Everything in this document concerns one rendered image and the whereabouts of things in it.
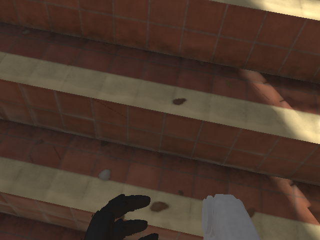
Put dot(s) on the robot right thigh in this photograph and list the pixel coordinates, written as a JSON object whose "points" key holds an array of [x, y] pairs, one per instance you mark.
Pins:
{"points": [[225, 218]]}

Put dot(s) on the robot left hand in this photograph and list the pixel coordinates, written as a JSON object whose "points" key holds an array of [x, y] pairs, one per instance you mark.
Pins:
{"points": [[104, 227]]}

